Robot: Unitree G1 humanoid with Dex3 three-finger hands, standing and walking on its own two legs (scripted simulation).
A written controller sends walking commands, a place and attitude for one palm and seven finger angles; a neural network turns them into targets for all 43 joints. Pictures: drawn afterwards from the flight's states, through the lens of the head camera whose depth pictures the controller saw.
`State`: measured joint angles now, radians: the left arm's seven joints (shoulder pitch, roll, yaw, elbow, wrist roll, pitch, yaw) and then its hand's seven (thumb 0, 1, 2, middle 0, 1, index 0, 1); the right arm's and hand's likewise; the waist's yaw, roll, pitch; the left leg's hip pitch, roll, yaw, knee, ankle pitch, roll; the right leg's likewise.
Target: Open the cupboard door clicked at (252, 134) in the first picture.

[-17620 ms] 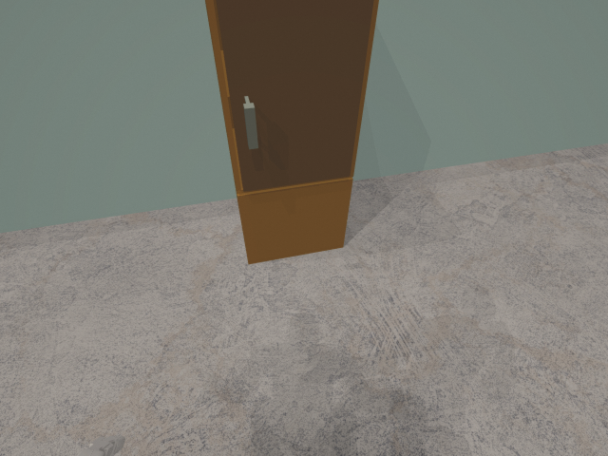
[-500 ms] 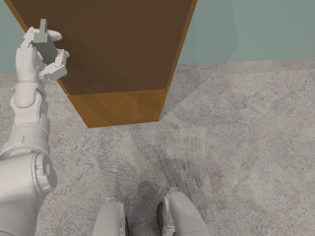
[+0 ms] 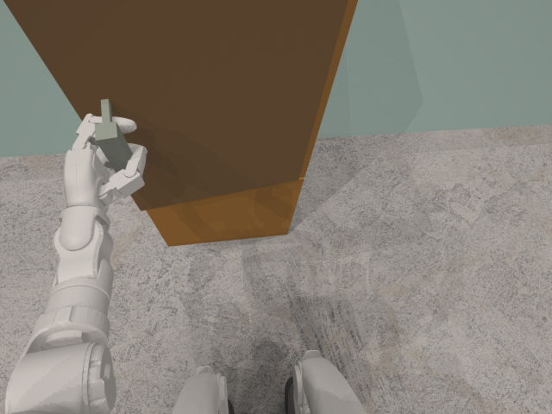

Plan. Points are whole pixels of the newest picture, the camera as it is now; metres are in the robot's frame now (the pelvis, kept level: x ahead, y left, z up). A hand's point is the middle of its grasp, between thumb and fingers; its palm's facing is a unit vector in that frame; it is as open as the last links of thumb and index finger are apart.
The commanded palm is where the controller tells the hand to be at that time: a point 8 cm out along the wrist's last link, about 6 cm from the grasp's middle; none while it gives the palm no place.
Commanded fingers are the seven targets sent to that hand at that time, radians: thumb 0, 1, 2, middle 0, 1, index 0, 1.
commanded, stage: pull the door open along its arc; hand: left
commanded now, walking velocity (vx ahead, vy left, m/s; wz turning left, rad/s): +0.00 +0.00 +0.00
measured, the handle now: (120, 145) +0.51 +0.20 +0.02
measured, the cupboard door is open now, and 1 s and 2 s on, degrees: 8 44 43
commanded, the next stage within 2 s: open thumb and fingers to let go in 0.60 s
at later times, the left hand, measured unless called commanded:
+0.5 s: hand (213, 267) +0.31 +0.06 +0.03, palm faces +0.38 -0.92 +0.00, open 7.0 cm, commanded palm +0.22 +0.10 +0.02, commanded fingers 0.00 0.90 0.90 -0.40 -1.35 -0.40 -1.35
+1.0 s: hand (233, 284) +0.29 +0.04 +0.02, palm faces +0.48 -0.88 -0.04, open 8.5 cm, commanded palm +0.24 +0.08 +0.02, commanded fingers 0.00 -0.22 0.42 -0.32 -1.23 -0.32 -1.23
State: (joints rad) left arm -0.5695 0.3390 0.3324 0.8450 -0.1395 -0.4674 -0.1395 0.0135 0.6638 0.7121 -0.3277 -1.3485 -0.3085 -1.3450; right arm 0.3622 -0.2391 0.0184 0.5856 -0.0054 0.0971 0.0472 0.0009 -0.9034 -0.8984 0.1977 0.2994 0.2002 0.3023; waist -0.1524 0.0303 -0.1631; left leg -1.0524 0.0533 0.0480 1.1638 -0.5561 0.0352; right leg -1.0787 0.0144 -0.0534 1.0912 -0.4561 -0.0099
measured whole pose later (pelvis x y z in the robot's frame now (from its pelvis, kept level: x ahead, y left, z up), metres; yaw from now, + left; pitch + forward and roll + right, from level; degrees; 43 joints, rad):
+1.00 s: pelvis -0.01 -0.07 -0.01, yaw +7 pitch +19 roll +2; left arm 0.06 -0.10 -0.15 0.25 0.10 -0.40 0.57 -0.01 0.31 0.69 -0.32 -1.26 -0.33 -1.26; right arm 0.16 -0.19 -0.02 0.61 -0.07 -0.07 0.00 0.01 -0.90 -0.90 0.19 0.30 0.20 0.30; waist -0.02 0.02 -0.18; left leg -0.96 0.01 -0.05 1.15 -0.52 -0.05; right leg -1.00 -0.02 -0.14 1.18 -0.53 -0.11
